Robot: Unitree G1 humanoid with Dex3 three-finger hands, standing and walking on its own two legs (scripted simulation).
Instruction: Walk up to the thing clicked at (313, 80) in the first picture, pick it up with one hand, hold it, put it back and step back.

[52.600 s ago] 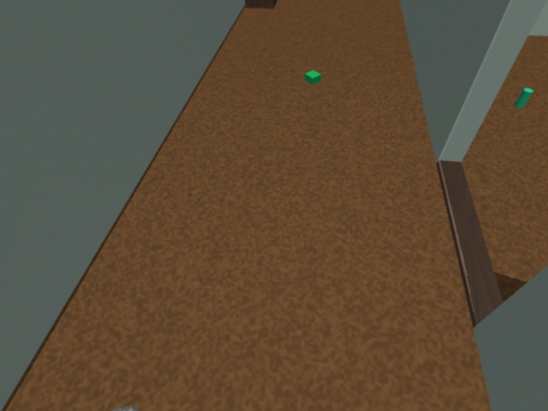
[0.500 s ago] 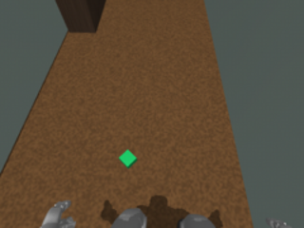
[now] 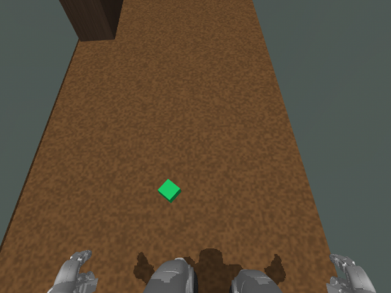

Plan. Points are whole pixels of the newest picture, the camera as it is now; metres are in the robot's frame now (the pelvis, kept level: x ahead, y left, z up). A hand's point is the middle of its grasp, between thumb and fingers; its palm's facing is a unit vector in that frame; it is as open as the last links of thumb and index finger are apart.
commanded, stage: step back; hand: left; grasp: from above
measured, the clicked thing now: (169, 190) +0.55 +0.21 -0.73
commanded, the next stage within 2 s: none
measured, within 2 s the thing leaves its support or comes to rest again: neither
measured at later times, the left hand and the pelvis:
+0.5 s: hand out of the picture -0.02 +0.30 -0.14, palm faces +0.09 -0.94 -0.34, open 7.4 cm; pelvis -0.12 +0.03 +0.01, yaw +5 degrees
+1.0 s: hand out of the picture -0.23 +0.24 -0.11, palm faces +0.02 -0.90 -0.43, open 7.4 cm; pelvis -0.29 -0.03 +0.01, yaw +0 degrees
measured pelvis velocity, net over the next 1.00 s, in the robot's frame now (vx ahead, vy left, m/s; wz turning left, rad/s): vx -0.29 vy -0.03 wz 0.00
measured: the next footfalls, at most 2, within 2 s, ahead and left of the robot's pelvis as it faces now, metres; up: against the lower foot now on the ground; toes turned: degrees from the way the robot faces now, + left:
left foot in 0.34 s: -0.07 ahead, +0.13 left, +0.00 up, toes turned +2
right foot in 0.82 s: -0.22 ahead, -0.13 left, +0.00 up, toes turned +1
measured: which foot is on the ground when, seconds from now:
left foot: down 0.00-0.02, up 0.04-0.32, down 0.34-0.86, up 0.88-1.00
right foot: down 0.00-0.36, up 0.38-0.80, down 0.82-1.00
